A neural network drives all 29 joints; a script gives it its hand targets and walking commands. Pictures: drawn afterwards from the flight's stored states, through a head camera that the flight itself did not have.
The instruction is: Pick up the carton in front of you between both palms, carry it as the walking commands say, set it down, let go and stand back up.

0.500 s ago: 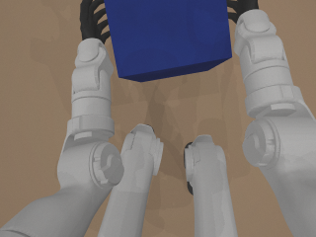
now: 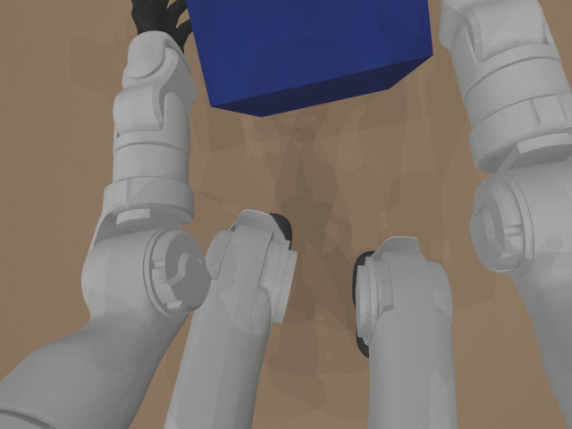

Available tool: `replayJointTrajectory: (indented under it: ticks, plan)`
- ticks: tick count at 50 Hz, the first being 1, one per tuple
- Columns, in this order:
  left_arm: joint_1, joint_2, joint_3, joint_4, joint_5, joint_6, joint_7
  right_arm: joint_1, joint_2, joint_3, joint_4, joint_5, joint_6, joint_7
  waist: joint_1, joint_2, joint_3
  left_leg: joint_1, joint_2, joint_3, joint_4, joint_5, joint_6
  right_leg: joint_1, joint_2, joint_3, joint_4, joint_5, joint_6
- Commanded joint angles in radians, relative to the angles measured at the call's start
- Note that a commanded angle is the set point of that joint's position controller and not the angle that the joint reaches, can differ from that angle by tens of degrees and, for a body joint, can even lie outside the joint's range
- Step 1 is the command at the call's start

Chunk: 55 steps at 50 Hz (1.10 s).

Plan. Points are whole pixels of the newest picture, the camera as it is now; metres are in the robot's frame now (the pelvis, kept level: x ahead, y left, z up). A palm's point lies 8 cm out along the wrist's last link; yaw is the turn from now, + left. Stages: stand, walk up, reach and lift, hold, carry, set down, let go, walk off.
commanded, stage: set down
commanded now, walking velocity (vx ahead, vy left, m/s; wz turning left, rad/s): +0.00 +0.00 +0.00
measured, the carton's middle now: (306, 11) +0.55 +0.07 -0.25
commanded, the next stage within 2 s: none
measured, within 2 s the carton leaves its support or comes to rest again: rests again in 0.16 s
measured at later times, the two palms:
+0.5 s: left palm (165, 45) +0.49 +0.21 -0.17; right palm out of the picture +0.57 -0.08 -0.18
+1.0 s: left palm (168, 57) +0.48 +0.22 -0.19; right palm out of the picture +0.57 -0.10 -0.20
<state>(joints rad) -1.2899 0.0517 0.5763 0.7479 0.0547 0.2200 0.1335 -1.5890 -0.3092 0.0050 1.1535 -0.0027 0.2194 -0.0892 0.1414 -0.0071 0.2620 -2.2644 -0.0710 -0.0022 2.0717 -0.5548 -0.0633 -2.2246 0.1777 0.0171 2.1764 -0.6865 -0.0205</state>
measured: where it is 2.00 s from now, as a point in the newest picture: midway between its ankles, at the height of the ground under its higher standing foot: (317, 301)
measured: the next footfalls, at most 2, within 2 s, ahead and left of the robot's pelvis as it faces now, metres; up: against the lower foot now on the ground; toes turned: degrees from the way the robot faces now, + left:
none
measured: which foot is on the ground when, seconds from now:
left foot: down 0.00-1.00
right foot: down 0.00-1.00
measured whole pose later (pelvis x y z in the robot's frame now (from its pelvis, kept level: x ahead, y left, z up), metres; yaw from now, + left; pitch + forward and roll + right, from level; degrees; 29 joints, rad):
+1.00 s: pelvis -0.02 -0.01 -0.02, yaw +0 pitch +35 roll +6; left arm -1.44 0.17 0.61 1.07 0.09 0.12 0.04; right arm -1.63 -0.38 -0.02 1.21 -0.05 0.16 -0.02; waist 0.16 0.01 0.44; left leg -2.21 -0.04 0.02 2.15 -0.54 -0.07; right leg -2.20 0.11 -0.01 2.27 -0.66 -0.07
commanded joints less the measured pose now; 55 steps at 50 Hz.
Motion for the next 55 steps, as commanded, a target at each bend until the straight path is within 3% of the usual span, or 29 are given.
replayJointTrajectory:
  ticks: [1, 8, 14, 18, 25, 32, 40, 43, 46, 48, 50, 55]
  plan:
    - [-0.616, -0.729, -0.417, -0.030, -0.070, -0.003, -0.279, -0.384, 0.877, 0.127, -0.137, 0.052, -0.058, 0.202, 0.059, -0.162, -1.068, 0.589, -0.028, 0.063, -0.037, 0.511, 0.023, 0.435, -0.033, 0.034, -0.199, 0.494, 0.002]
    - [-0.652, -0.685, -0.376, 0.018, -0.076, -0.014, -0.264, -0.512, 0.772, 0.126, -0.160, 0.066, -0.082, 0.200, 0.057, -0.170, -0.964, 0.552, -0.025, 0.051, -0.025, 0.421, 0.029, 0.393, -0.042, 0.036, -0.188, 0.383, -0.012]
    - [-0.636, -0.625, -0.305, 0.099, -0.043, -0.012, -0.265, -0.493, 0.709, 0.086, -0.080, 0.034, -0.065, 0.215, 0.056, -0.174, -0.822, 0.478, -0.016, 0.060, -0.020, 0.307, 0.033, 0.374, -0.049, 0.048, -0.191, 0.286, -0.019]
    - [-0.609, -0.601, -0.261, 0.122, -0.016, -0.011, -0.273, -0.452, 0.699, 0.057, -0.039, 0.013, -0.055, 0.230, 0.060, -0.172, -0.768, 0.449, -0.015, 0.062, -0.018, 0.299, 0.036, 0.368, -0.051, 0.054, -0.187, 0.294, -0.019]
    - [-0.556, -0.574, -0.226, 0.140, 0.001, -0.013, -0.284, -0.348, 0.674, 0.006, 0.004, -0.043, -0.045, 0.230, 0.029, -0.153, -0.706, 0.390, -0.016, 0.054, -0.001, 0.320, 0.031, 0.381, -0.057, 0.070, -0.171, 0.375, -0.027]
    - [-0.501, -0.502, -0.158, 0.174, 0.040, -0.007, -0.284, -0.306, 0.607, -0.028, 0.039, -0.101, -0.027, 0.230, 0.013, -0.170, -0.619, 0.316, -0.015, 0.052, 0.000, 0.255, 0.031, 0.364, -0.066, 0.084, -0.181, 0.333, -0.032]
    - [-0.450, -0.394, -0.073, 0.217, 0.066, -0.020, -0.258, -0.311, 0.485, -0.045, 0.038, -0.124, -0.024, 0.219, 0.031, -0.164, -0.595, 0.313, -0.002, 0.064, 0.007, 0.233, 0.024, 0.389, -0.077, 0.100, -0.176, 0.321, -0.021]
    - [-0.345, -0.190, 0.006, 0.239, 0.077, -0.052, -0.203, -0.300, 0.259, -0.051, 0.008, -0.114, -0.043, 0.171, 0.053, -0.157, -0.630, 0.347, 0.015, 0.072, 0.010, 0.254, 0.011, 0.437, -0.094, 0.102, -0.171, 0.346, 0.001]
    - [-0.258, 0.228, 0.035, 0.248, 0.038, -0.126, -0.086, -0.292, -0.173, -0.033, -0.038, -0.050, -0.080, 0.066, 0.080, -0.156, -0.735, 0.405, 0.038, 0.078, 0.015, 0.308, -0.006, 0.492, -0.119, 0.108, -0.162, 0.393, 0.023]
    - [-0.314, 0.304, 0.001, 0.246, -0.028, -0.159, -0.044, -0.387, -0.215, 0.039, -0.047, 0.029, -0.090, 0.034, 0.119, -0.173, -0.806, 0.411, 0.047, 0.076, 0.022, 0.355, -0.004, 0.538, -0.133, 0.124, -0.153, 0.422, 0.025]
    - [-0.343, 0.338, -0.038, 0.274, -0.085, -0.176, -0.030, -0.446, -0.219, 0.100, -0.043, 0.095, -0.093, 0.034, 0.141, -0.195, -0.837, 0.410, 0.057, 0.071, 0.021, 0.371, 0.006, 0.569, -0.150, 0.141, -0.148, 0.446, 0.022]
    - [-0.400, 0.327, -0.167, 0.260, -0.214, -0.179, -0.025, -0.506, -0.248, 0.166, -0.069, 0.195, -0.099, 0.052, 0.135, -0.229, -0.998, 0.513, 0.069, 0.055, 0.018, 0.450, 0.029, 0.620, -0.163, 0.124, -0.120, 0.444, 0.012]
